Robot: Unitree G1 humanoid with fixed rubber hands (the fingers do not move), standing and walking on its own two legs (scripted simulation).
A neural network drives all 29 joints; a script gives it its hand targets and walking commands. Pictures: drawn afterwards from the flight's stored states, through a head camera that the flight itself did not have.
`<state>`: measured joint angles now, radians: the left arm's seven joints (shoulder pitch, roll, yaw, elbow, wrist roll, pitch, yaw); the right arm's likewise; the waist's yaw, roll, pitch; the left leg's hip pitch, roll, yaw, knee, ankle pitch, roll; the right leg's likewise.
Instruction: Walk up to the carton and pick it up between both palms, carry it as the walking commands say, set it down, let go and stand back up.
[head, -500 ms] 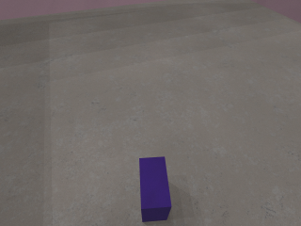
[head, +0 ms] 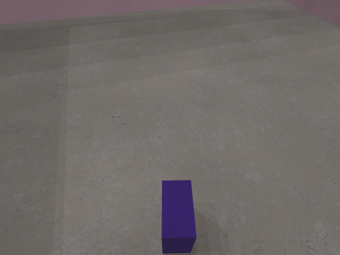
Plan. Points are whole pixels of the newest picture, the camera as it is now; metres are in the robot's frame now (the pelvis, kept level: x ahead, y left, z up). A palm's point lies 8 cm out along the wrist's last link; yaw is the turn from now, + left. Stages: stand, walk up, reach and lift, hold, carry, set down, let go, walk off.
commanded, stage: walk up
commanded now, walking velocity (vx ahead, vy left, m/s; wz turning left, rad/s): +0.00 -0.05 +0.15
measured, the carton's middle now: (176, 217) +0.43 -0.03 -0.62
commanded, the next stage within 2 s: none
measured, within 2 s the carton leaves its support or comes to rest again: neither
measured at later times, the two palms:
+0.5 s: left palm out of the picture -0.01 +0.25 -0.14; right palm out of the picture +0.05 -0.25 -0.14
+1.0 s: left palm out of the picture +0.00 +0.26 -0.14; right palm out of the picture +0.07 -0.24 -0.13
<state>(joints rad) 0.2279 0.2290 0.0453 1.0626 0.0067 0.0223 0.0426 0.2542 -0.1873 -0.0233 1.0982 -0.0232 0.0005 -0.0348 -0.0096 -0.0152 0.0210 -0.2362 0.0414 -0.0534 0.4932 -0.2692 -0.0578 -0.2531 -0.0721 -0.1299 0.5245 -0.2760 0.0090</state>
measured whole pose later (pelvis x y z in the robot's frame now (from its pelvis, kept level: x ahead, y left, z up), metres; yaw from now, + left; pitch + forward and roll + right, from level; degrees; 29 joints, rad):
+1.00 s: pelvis -0.01 +0.00 +0.00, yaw +4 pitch +1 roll -1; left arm 0.25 0.23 0.04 1.01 0.02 0.04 0.03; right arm 0.21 -0.21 -0.02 0.97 -0.02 0.00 -0.04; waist 0.01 0.00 0.02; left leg -0.30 0.03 -0.09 0.54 -0.26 -0.05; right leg -0.26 -0.09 -0.19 0.52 -0.27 0.01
